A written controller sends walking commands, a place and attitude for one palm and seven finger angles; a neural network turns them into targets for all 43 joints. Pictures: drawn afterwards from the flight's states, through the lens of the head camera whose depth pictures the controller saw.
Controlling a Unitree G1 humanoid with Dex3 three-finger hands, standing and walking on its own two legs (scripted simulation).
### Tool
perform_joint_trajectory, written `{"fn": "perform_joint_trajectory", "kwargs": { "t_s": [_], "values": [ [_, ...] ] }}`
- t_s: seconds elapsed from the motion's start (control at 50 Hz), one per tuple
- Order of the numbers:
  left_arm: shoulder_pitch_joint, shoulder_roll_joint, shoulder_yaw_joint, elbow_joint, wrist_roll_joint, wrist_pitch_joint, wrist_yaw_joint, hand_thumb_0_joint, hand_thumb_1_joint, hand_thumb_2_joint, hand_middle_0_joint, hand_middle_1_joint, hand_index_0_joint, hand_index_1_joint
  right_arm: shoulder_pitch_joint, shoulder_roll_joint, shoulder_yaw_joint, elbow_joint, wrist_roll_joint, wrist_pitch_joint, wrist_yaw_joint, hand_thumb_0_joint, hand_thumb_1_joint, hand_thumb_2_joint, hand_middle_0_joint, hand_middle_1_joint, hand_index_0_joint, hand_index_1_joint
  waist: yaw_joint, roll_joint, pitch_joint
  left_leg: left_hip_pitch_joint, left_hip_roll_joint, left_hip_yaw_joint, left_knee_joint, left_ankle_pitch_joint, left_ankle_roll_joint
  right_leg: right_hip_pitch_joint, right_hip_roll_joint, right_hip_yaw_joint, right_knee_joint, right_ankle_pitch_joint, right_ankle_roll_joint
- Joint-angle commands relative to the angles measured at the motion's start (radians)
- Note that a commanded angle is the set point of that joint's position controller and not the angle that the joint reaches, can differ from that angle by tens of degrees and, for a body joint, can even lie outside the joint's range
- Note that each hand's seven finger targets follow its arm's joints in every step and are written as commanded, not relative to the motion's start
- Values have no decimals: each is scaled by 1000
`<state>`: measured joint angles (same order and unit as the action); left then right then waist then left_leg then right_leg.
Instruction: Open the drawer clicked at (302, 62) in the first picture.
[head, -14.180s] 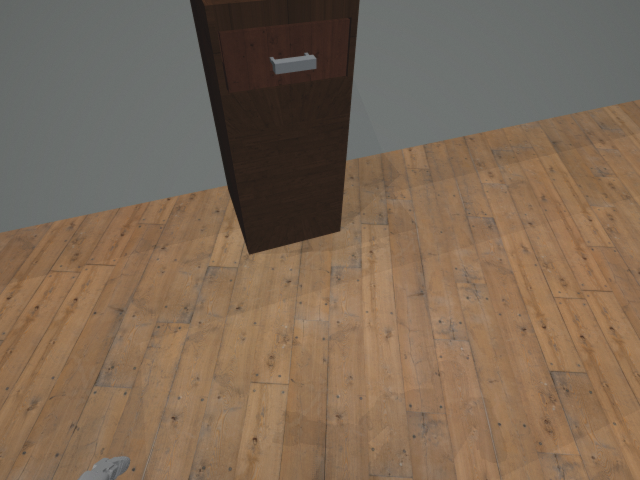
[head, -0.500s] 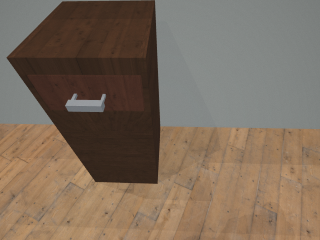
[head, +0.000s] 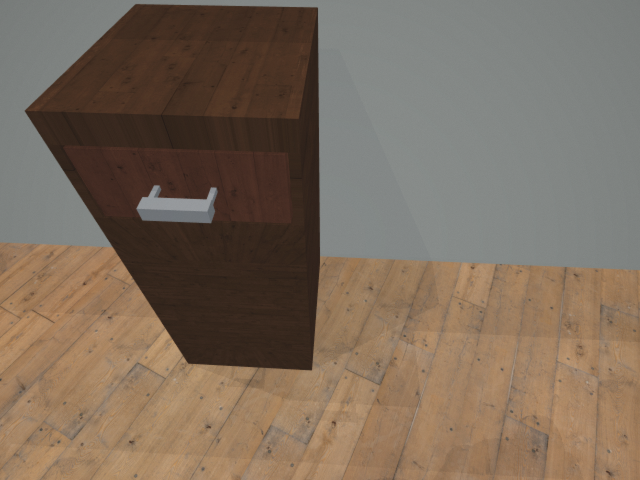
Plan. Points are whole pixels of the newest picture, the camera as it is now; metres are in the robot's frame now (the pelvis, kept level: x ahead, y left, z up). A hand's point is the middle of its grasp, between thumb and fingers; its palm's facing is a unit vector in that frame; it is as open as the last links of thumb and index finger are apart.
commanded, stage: look again from close up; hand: left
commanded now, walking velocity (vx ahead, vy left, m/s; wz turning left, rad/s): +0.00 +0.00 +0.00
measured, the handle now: (180, 200) +0.53 +0.27 +0.02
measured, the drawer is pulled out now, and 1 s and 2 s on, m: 0.00 0.00 0.00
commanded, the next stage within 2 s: shuffle to correct the standing spot in 0.26 s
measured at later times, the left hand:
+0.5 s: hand out of the picture -0.02 +0.17 -0.18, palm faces +0.05 -0.98 -0.18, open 7.3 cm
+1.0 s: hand out of the picture +0.03 +0.21 -0.18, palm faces +0.06 -0.97 -0.22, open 7.3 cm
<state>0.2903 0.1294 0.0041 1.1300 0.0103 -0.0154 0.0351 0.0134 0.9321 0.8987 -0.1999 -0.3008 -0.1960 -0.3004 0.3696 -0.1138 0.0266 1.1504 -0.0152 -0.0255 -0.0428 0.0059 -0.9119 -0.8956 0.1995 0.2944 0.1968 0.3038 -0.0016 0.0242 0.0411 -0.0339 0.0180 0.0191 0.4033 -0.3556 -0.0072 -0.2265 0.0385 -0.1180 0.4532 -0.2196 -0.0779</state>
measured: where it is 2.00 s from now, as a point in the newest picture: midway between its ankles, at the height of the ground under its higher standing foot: outside the picture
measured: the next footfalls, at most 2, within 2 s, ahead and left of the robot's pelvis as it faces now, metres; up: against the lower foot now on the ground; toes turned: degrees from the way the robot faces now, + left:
none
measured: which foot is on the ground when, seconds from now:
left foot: down 0.00-1.00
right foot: down 0.00-1.00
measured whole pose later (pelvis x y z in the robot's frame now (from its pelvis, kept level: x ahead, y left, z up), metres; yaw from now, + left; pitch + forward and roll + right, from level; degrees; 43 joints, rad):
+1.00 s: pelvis +0.01 +0.03 -0.01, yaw +0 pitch -1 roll +0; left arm 0.25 0.14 0.04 1.08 0.02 -0.01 0.04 0.01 0.94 0.90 -0.20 -0.30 -0.19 -0.30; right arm 0.38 -0.10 0.02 1.12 -0.02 -0.03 -0.06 0.01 -0.91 -0.90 0.20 0.29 0.20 0.30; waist 0.00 0.02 0.05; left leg -0.05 -0.05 0.03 0.48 -0.42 0.05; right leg -0.26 -0.01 -0.06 0.59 -0.32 -0.03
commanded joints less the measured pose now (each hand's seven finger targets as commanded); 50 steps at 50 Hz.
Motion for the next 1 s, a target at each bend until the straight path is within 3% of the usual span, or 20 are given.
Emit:
{"fn": "perform_joint_trajectory", "kwargs": {
  "t_s": [0.0,0.34,0.4,0.46,0.54,0.58,0.66,0.7,0.72,0.74,0.78,0.8,0.82,0.86,0.88,0.9,0.92,0.96,0.98],
  "values": [
    [61,69,8,-25,-7,-13,-2,0,900,900,-200,-300,-200,-300,120,-60,-9,1,3,-3,-8,0,-900,-900,200,300,200,300,1,-20,58,-195,76,-50,-82,147,41,114,-146,181,-81,150,2],
    [87,48,5,-17,-5,-11,-1,0,900,900,-200,-300,-200,-300,125,-50,-9,6,5,-11,-14,0,-900,-900,200,300,200,300,5,-9,58,-192,85,-57,-84,206,46,117,-140,166,-42,212,4],
    [88,66,13,-23,-3,-13,3,0,900,900,-200,-300,-200,-300,124,-54,-12,1,5,-3,-13,0,-900,-900,200,300,200,300,11,3,56,-206,69,-43,-60,186,39,125,-170,193,-45,235,-8],
    [85,92,27,-32,-1,-10,6,0,900,900,-200,-300,-200,-300,123,-55,-16,-11,4,11,-11,0,-900,-900,200,300,200,300,14,-28,50,-229,52,-26,-24,133,32,115,-215,235,-58,196,-29],
    [70,123,49,-51,4,-2,11,0,900,900,-200,-300,-200,-300,127,-53,-25,-28,1,27,-2,0,-900,-900,200,300,200,300,15,-102,47,-255,20,-6,43,40,29,70,-279,306,-115,11,-62],
    [63,132,60,-62,7,2,13,0,900,900,-200,-300,-200,-300,126,-51,-30,-37,-1,28,1,0,-900,-900,200,300,200,300,15,-115,35,-242,15,-3,55,32,31,42,-304,326,-122,-21,-76],
    [28,126,72,-94,8,13,12,0,900,900,-200,-300,-200,-300,146,-63,-35,-46,-6,21,6,0,-900,-900,200,300,200,300,8,-42,22,-212,33,-32,-14,84,44,-9,-255,253,-20,-34,-57],
    [-3,89,65,-119,10,21,6,0,900,900,-200,-300,-200,-300,135,-96,-43,-62,-12,18,5,0,-900,-900,200,300,200,300,8,113,50,-225,118,-132,-80,189,82,-50,-157,128,105,-60,-13],
    [-25,64,57,-127,12,24,4,0,900,900,-200,-300,-200,-300,118,-105,-41,-71,-12,16,1,0,-900,-900,200,300,200,300,8,160,76,-223,162,-178,-114,291,109,-85,-108,67,162,-86,12],
    [-37,50,46,-130,15,24,2,0,900,900,-200,-300,-200,-300,107,-100,-37,-74,-11,11,-4,0,-900,-900,200,300,200,300,8,139,81,-186,181,-211,-118,384,134,-114,-82,50,195,-136,26],
    [-32,26,35,-121,15,20,-3,0,900,900,-200,-300,-200,-300,116,-100,-32,-72,-12,0,-14,0,-900,-900,200,300,200,300,4,72,79,-140,197,-233,-112,463,166,-140,-75,67,230,-193,30],
    [-28,25,31,-117,16,16,-6,0,900,900,-200,-300,-200,-300,121,-92,-30,-66,-13,-5,-15,0,-900,-900,200,300,200,300,7,35,81,-123,200,-233,-103,490,174,-139,-73,73,223,-182,30],
    [-23,14,30,-109,15,13,-10,0,900,900,-200,-300,-200,-300,117,-99,-29,-61,-14,-9,-17,0,-900,-900,200,300,200,300,8,37,75,-107,192,-221,-92,511,170,-127,-74,77,201,-165,31],
    [5,17,31,-92,10,6,-14,0,900,900,-200,-300,-200,-300,105,-97,-25,-56,-10,-14,-21,0,-900,-900,200,300,200,300,19,28,74,-118,157,-183,-48,563,143,-48,-76,98,106,-70,26],
    [39,26,32,-75,7,1,-13,0,900,900,-200,-300,-200,-300,96,-96,-24,-56,-6,-18,-22,0,-900,-900,200,300,200,300,30,13,55,-134,128,-149,-15,574,121,19,-91,129,74,41,17],
    [67,38,33,-61,4,-3,-11,0,900,900,-200,-300,-200,-300,97,-87,-25,-55,-2,-20,-23,0,-900,-900,200,300,200,300,30,-31,48,-169,96,-111,13,542,98,81,-113,163,77,183,6],
    [91,51,30,-49,0,-6,-9,0,900,900,-200,-300,-200,-300,101,-86,-24,-53,-2,-21,-24,0,-900,-900,200,300,200,300,29,-36,40,-192,68,-77,30,465,76,122,-147,188,84,315,-4],
    [82,62,29,-42,-5,-7,-4,0,900,900,-200,-300,-200,-300,119,-67,-23,-36,0,-15,-24,0,-900,-900,200,300,200,300,15,-82,35,-204,52,-60,18,320,54,142,-177,203,89,424,-19],
    [74,63,27,-47,-5,-7,-2,0,900,900,-200,-300,-200,-300,125,-63,-22,-30,0,-15,-23,0,-900,-900,200,300,200,300,11,-77,22,-185,55,-60,7,327,51,138,-174,199,92,445,-20]
  ]
}}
